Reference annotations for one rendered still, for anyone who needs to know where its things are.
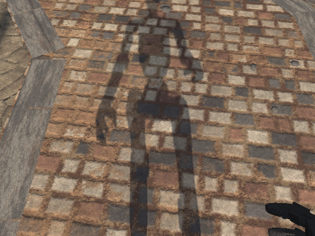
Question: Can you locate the right robot hand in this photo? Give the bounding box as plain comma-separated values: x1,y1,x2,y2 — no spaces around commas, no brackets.
265,202,315,236

